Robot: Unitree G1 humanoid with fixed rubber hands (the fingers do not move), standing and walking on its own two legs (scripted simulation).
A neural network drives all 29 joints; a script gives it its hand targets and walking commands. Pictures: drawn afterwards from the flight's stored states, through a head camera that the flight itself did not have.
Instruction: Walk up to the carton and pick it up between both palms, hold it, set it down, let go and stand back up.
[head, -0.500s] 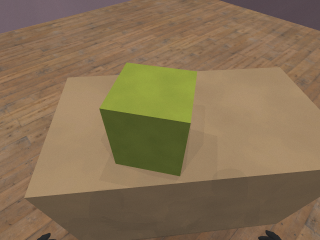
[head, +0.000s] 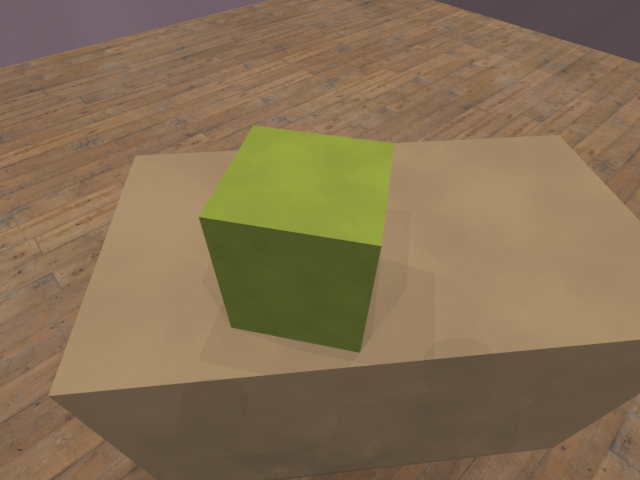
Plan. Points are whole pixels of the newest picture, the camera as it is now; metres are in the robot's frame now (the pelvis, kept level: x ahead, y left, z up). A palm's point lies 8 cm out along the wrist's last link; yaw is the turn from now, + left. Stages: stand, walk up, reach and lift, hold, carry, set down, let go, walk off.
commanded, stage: stand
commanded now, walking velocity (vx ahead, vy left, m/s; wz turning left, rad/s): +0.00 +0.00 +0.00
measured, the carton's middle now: (307, 241) +0.44 +0.04 +0.03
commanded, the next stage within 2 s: none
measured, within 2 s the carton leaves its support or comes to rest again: neither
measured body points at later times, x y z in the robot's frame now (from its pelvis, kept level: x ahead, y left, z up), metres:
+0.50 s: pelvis +0.00 +0.00 +0.00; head -0.01 +0.00 +0.45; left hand +0.04 +0.32 -0.12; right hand +0.08 -0.30 -0.12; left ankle +0.02 +0.09 -0.75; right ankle -0.04 -0.13 -0.75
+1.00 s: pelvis -0.01 +0.00 +0.00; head -0.01 +0.00 +0.45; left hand +0.02 +0.32 -0.13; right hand +0.07 -0.30 -0.12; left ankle +0.02 +0.09 -0.75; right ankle -0.04 -0.13 -0.75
